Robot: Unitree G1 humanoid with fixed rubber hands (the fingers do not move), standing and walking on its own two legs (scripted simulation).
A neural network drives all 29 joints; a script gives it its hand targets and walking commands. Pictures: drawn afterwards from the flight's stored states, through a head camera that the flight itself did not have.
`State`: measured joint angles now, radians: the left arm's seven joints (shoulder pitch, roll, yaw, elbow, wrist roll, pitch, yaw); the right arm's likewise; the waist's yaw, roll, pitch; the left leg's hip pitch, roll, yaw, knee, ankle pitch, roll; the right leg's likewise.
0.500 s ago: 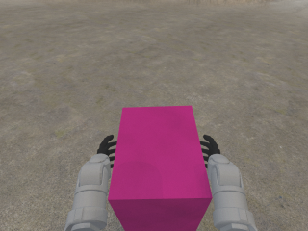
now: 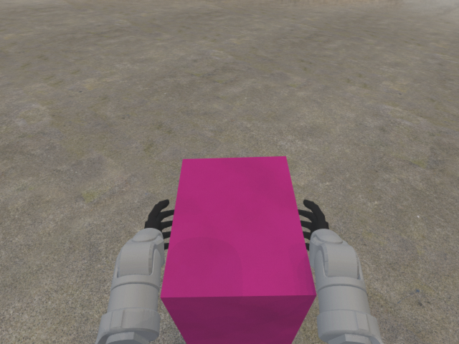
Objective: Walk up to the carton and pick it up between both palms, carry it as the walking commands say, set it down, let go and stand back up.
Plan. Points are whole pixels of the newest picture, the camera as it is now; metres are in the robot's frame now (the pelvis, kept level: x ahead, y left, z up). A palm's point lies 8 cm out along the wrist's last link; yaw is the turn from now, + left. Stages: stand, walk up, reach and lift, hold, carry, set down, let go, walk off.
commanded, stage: hold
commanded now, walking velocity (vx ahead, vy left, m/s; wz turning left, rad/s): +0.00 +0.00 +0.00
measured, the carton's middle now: (236, 254) +0.31 -0.02 -0.02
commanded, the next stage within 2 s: carry in 0.92 s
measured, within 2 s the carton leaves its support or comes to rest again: neither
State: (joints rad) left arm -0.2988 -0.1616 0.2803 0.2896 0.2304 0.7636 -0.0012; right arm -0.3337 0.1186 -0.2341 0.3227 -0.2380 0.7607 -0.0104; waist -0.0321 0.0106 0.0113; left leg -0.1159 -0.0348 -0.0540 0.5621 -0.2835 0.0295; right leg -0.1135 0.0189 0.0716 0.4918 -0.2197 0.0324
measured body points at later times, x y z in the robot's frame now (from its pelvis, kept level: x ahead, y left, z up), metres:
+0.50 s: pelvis +0.00 +0.00 +0.00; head -0.06 +0.01 +0.45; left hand +0.30 +0.14 +0.04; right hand +0.30 -0.16 +0.05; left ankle +0.03 +0.10 -0.73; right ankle +0.04 -0.14 -0.73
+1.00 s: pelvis +0.00 +0.00 +0.00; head -0.05 +0.00 +0.45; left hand +0.31 +0.14 +0.05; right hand +0.30 -0.17 +0.05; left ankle +0.03 +0.10 -0.73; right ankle +0.04 -0.15 -0.73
